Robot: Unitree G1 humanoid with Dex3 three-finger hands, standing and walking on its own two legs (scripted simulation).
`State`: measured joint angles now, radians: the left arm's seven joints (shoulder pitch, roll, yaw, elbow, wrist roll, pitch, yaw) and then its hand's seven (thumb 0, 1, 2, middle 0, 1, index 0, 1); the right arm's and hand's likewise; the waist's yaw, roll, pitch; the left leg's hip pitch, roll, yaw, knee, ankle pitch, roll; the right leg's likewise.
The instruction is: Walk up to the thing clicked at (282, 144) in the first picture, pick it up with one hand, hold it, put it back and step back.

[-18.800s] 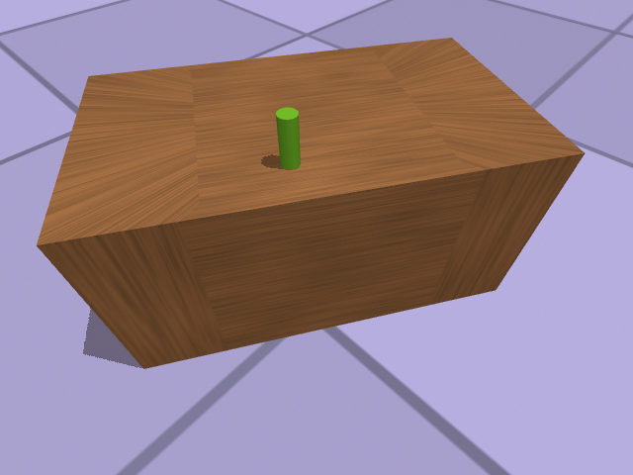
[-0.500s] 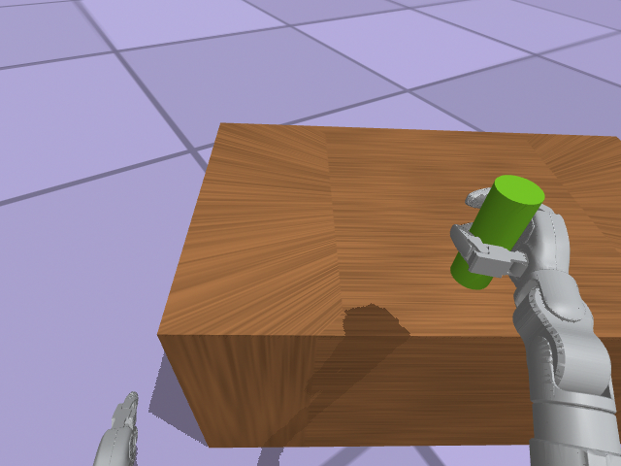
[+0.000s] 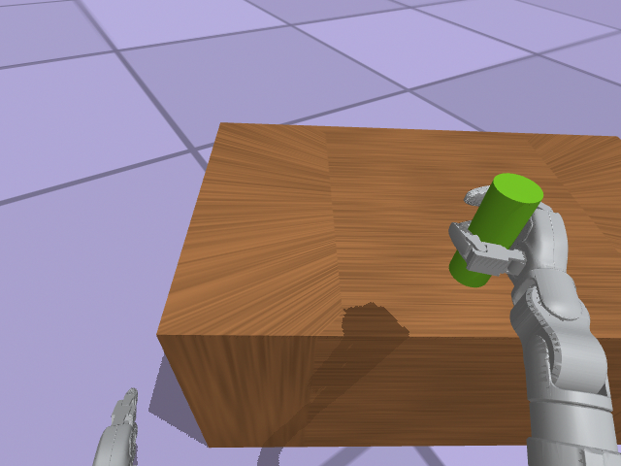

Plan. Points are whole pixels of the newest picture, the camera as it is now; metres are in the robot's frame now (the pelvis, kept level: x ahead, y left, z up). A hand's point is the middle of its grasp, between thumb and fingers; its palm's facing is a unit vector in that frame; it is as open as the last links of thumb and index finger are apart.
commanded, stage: hold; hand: right
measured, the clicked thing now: (490, 234) +0.34 -0.19 +0.17
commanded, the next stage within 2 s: crouch in 0.10 s
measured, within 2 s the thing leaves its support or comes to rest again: neither
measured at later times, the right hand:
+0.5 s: hand (476, 239) +0.36 -0.19 +0.14, palm faces +0.25 +0.97 +0.02, open 6.9 cm
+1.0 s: hand (465, 232) +0.44 -0.23 +0.07, palm faces +0.28 +0.96 +0.02, open 6.9 cm
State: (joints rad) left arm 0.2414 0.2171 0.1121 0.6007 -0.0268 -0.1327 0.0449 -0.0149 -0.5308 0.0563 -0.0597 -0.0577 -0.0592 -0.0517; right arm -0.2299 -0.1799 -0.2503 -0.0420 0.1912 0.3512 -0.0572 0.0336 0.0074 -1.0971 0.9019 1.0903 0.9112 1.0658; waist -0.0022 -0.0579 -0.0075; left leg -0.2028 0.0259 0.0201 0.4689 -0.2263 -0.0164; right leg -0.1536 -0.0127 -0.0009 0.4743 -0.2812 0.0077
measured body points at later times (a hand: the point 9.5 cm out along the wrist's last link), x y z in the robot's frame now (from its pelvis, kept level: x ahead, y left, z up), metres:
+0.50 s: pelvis +0.00 +0.00 +0.00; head -0.01 +0.02 +0.45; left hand +0.16 +0.26 -0.08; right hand +0.34 -0.25 +0.14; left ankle +0.02 +0.13 -0.74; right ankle -0.01 -0.12 -0.74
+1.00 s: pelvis -0.01 +0.00 -0.02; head +0.04 -0.01 +0.43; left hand +0.13 +0.26 -0.09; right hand +0.42 -0.28 +0.08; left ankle +0.02 +0.13 -0.74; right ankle -0.01 -0.12 -0.74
